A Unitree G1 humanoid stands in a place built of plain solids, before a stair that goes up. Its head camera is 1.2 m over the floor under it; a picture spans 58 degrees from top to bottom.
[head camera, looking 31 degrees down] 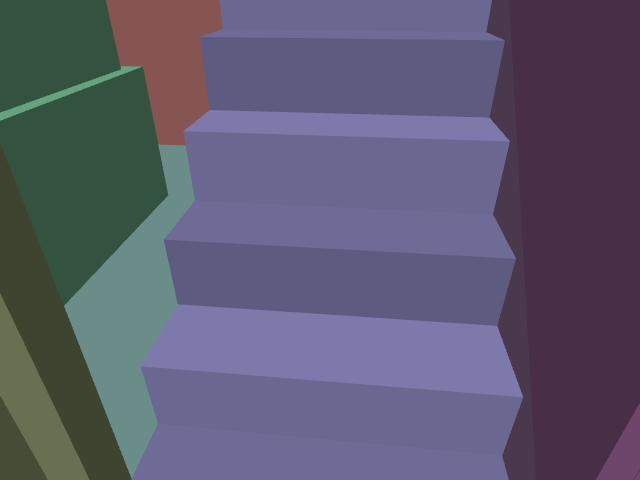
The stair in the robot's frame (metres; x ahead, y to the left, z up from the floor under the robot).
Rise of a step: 0.21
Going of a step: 0.23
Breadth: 0.87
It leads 6 degrees to the right of straight ahead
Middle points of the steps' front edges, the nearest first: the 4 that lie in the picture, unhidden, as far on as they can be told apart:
0.67 -0.01 0.42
0.90 -0.03 0.64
1.12 -0.06 0.85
1.35 -0.08 1.06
